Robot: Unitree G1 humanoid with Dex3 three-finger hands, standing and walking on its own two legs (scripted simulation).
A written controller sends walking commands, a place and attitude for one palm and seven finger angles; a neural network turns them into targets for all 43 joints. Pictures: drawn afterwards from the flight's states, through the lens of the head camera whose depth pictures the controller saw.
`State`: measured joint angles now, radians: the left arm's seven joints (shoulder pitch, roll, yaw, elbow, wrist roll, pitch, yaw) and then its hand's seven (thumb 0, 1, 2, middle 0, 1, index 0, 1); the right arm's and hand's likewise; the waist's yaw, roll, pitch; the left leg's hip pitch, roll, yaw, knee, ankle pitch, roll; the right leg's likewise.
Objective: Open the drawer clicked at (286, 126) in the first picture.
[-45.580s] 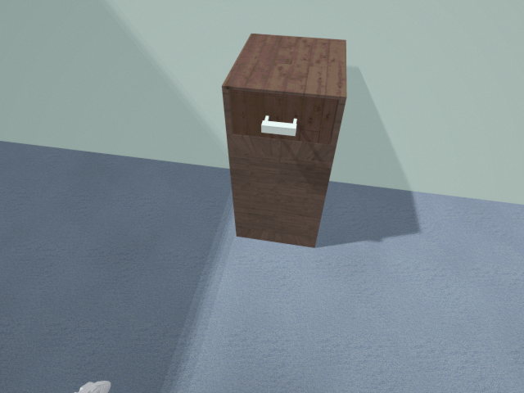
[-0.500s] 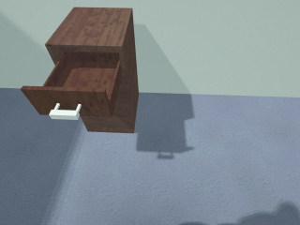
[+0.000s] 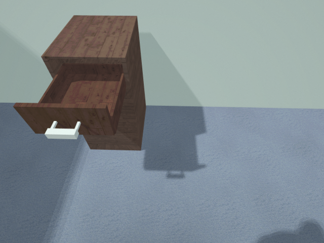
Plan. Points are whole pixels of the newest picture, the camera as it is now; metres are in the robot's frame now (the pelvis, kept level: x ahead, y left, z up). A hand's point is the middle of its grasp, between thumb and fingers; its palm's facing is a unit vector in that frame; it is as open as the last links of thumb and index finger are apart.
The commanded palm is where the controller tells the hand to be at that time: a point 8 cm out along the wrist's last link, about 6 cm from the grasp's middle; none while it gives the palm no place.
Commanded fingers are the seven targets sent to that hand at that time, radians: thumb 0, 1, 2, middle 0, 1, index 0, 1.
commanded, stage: look to check the result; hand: left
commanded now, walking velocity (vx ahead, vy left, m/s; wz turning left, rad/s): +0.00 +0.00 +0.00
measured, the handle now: (64, 128) +0.50 +0.39 -0.10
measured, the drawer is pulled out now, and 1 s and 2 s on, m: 0.30 0.30 0.30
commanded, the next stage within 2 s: stand and wait in 0.54 s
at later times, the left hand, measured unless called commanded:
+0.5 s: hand out of the picture +0.05 +0.20 -0.17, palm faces +0.01 -0.96 -0.27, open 7.4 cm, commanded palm none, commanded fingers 0.00 0.90 0.90 -0.20 -0.30 -0.20 -0.30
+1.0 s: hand out of the picture +0.09 +0.22 -0.16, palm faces +0.00 -0.96 -0.28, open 7.4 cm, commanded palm none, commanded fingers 0.00 0.90 0.90 -0.20 -0.30 -0.20 -0.30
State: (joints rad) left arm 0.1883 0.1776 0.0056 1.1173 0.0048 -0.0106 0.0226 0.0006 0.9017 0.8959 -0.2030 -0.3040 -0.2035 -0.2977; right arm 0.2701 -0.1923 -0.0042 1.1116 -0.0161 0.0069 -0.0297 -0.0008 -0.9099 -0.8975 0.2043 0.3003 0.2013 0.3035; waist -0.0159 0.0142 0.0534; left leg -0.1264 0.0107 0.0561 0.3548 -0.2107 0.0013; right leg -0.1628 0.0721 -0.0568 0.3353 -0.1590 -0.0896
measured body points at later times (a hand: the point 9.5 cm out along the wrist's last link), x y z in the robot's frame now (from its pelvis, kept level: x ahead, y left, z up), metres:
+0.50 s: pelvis +0.02 +0.00 +0.00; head +0.05 -0.02 +0.45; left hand +0.05 +0.25 -0.15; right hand +0.03 -0.25 -0.16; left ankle -0.01 +0.12 -0.75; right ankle +0.02 -0.06 -0.75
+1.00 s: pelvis +0.02 +0.00 +0.00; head +0.05 -0.01 +0.45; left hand +0.09 +0.27 -0.14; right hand +0.05 -0.25 -0.16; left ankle -0.01 +0.12 -0.75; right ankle +0.02 -0.06 -0.75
